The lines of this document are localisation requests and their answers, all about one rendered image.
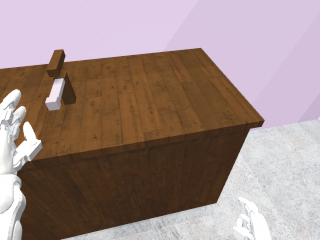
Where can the robot left hand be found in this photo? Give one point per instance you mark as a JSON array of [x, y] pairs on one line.
[[9, 131]]

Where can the counter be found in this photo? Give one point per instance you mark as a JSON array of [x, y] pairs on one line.
[[136, 137]]

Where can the tap lever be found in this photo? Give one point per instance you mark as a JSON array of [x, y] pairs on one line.
[[53, 101]]

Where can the left robot forearm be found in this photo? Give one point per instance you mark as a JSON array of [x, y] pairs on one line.
[[12, 205]]

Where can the robot right hand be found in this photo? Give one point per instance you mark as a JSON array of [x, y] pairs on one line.
[[257, 227]]

